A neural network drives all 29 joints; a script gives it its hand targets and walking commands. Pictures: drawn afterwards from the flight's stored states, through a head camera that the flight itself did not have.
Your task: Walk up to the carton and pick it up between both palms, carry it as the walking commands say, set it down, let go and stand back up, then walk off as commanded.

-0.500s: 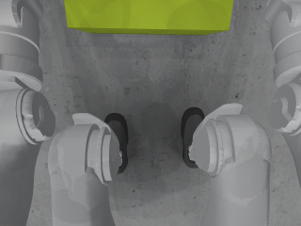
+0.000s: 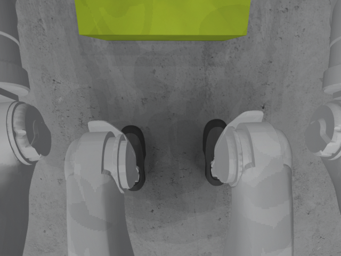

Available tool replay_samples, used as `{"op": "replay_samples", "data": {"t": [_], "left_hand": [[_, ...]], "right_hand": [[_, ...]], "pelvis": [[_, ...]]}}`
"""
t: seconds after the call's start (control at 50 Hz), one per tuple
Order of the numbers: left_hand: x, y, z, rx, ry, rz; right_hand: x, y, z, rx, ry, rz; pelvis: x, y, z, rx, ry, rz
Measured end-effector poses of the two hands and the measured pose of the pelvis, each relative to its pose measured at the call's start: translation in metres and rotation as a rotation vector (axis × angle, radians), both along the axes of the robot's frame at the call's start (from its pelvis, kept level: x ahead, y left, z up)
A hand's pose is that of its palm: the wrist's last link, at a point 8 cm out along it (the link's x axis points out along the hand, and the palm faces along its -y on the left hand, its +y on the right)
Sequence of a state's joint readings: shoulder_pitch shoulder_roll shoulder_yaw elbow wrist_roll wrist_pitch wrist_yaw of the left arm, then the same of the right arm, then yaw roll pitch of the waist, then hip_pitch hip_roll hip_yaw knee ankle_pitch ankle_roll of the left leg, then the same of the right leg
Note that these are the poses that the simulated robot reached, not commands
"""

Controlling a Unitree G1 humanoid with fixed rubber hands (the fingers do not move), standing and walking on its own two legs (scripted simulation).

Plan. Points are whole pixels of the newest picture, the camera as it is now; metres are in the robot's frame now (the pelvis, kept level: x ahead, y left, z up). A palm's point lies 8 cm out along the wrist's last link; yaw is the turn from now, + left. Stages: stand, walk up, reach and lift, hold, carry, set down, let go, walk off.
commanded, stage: set down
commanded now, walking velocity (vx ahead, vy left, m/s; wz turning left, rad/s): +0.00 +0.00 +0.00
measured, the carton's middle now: out of the picture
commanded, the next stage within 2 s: let go in 1.04 s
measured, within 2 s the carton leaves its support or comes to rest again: neither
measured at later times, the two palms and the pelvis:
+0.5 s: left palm out of the picture +0.60 +0.19 +0.02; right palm out of the picture +0.54 -0.29 +0.00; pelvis +0.00 +0.00 +0.13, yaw -1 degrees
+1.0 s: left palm out of the picture +0.60 +0.18 +0.15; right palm out of the picture +0.55 -0.30 +0.14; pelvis -0.01 +0.00 +0.24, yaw -2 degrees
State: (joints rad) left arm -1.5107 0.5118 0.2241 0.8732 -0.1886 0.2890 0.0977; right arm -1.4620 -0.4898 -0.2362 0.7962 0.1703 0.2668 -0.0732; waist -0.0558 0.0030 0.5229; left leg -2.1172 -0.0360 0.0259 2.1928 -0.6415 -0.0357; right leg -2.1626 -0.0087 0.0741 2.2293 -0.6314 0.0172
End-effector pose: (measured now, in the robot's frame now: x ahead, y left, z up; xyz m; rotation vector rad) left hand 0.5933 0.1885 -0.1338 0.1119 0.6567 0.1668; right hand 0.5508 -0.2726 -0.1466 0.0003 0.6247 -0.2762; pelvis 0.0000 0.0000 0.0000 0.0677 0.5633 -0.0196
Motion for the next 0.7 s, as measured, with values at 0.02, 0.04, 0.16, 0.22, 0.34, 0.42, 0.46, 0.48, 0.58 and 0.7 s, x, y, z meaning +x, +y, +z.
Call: {"op": "replay_samples", "data": {"t": [0.02, 0.04, 0.16, 0.22, 0.34, 0.42, 0.46, 0.48, 0.58, 0.7], "left_hand": [[-0.001, -0.002, 0.006, 0.004, 0.002, -0.006], [-0.001, -0.004, 0.014, 0.006, -0.003, -0.014], [0.004, -0.008, 0.057, 0.015, -0.007, -0.051], [0.005, -0.006, 0.071, 0.014, 0.006, -0.063], [0.006, -0.003, 0.094, 0.011, 0.019, -0.075], [0.011, -0.005, 0.124, 0.004, -0.013, -0.089], [0.011, -0.003, 0.138, 0.004, -0.017, -0.089], [0.011, -0.002, 0.145, 0.006, -0.014, -0.087], [0.007, 0.003, 0.178, 0.010, -0.007, -0.079], [0.002, 0.003, 0.220, 0.012, -0.017, -0.075]], "right_hand": [[-0.002, -0.002, 0.006, -0.002, -0.003, 0.002], [-0.003, -0.004, 0.013, -0.004, -0.010, 0.004], [-0.005, -0.015, 0.059, -0.010, -0.027, 0.001], [-0.008, -0.018, 0.069, -0.011, 0.007, -0.006], [-0.004, -0.014, 0.104, -0.020, -0.016, 0.008], [-0.001, -0.012, 0.134, -0.028, -0.043, 0.019], [-0.004, -0.012, 0.143, -0.025, -0.019, 0.018], [-0.006, -0.013, 0.146, -0.022, -0.003, 0.017], [-0.009, -0.015, 0.178, -0.024, -0.003, 0.021], [-0.014, -0.021, 0.215, -0.023, 0.001, 0.016]], "pelvis": [[0.000, -0.001, 0.005, 0.004, 0.000, -0.001], [0.000, -0.003, 0.011, 0.007, -0.001, -0.002], [0.000, -0.006, 0.042, 0.016, -0.005, -0.008], [0.000, -0.006, 0.058, 0.016, 0.000, -0.011], [0.001, -0.003, 0.089, 0.010, 0.019, -0.015], [0.001, 0.000, 0.109, 0.004, 0.016, -0.017], [0.001, 0.001, 0.119, 0.001, 0.010, -0.019], [0.000, 0.001, 0.124, 0.000, 0.008, -0.019], [-0.003, 0.002, 0.152, -0.001, 0.001, -0.024], [-0.010, 0.001, 0.182, 0.001, -0.018, -0.028]]}}
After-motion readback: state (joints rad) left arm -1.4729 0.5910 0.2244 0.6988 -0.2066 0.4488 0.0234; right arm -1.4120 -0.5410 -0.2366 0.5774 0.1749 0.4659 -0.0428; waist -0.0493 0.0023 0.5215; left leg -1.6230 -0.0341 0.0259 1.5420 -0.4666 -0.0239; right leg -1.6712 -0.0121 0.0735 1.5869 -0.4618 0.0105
